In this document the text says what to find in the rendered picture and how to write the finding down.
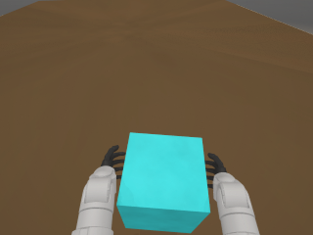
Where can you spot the right robot hand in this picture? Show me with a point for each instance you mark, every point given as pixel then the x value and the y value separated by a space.
pixel 218 167

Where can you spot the left robot hand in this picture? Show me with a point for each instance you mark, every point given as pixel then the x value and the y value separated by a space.
pixel 108 159

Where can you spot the carton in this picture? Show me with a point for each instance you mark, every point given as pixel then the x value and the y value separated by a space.
pixel 163 184

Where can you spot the robot right forearm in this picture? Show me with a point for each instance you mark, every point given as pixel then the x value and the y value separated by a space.
pixel 234 206

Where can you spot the robot left forearm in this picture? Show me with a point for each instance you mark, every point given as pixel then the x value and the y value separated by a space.
pixel 97 203

